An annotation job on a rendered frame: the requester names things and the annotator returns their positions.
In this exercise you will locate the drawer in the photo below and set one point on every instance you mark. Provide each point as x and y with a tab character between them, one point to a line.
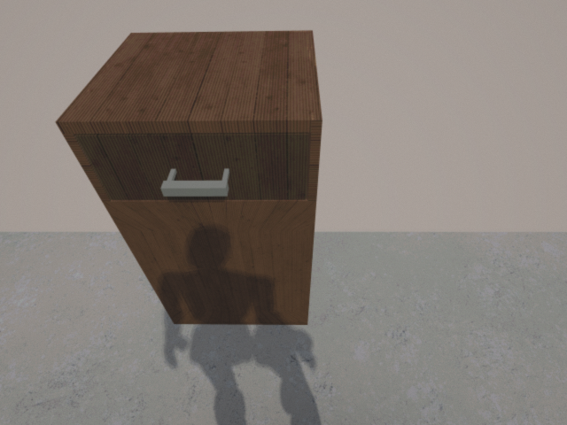
261	165

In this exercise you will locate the handle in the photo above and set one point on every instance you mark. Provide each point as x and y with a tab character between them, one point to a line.
172	188

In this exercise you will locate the cabinet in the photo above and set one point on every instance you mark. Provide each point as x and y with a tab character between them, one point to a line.
244	262

